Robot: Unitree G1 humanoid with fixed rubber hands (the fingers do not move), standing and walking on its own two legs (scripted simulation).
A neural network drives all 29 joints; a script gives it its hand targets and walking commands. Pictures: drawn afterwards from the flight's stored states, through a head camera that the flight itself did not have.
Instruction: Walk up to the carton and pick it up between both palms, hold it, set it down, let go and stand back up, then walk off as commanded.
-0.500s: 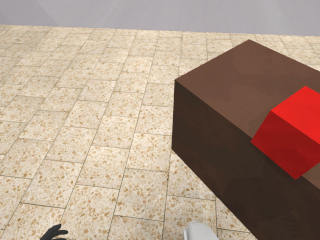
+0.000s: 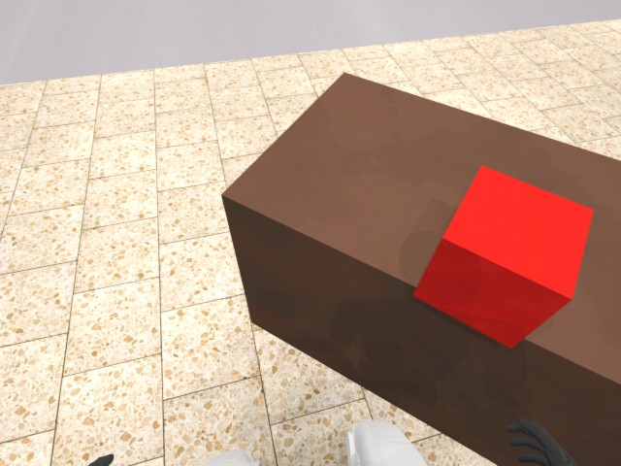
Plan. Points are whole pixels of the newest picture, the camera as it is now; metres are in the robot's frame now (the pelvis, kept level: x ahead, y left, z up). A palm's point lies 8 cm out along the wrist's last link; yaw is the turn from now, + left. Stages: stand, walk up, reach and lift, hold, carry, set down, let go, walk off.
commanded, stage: walk up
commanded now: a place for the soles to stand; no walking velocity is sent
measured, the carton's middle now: (496, 255) +0.41 -0.29 -0.02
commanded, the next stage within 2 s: none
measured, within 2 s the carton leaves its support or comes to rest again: neither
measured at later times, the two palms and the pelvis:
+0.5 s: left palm (147, 374) +0.25 +0.25 -0.10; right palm out of the picture +0.03 -0.31 -0.09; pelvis +0.03 +0.00 +0.00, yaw -18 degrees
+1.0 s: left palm (198, 372) +0.25 +0.18 -0.09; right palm out of the picture -0.08 -0.30 -0.10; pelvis +0.01 -0.01 +0.01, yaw -28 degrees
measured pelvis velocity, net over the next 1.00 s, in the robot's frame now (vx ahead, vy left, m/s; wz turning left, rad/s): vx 0.01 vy -0.01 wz -0.49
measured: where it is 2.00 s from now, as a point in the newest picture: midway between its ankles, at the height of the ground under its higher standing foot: outside the picture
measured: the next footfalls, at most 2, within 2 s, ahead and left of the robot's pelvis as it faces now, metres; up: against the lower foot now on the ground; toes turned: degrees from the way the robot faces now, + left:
right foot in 0.12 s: +0.13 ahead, -0.15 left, +0.00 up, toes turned -7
left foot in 0.36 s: +0.13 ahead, +0.10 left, +0.00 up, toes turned -25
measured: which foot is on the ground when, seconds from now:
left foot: down 0.00-0.14, up 0.16-0.34, down 0.36-1.00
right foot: up 0.00-0.10, down 0.12-0.38, up 0.40-0.62, down 0.64-1.00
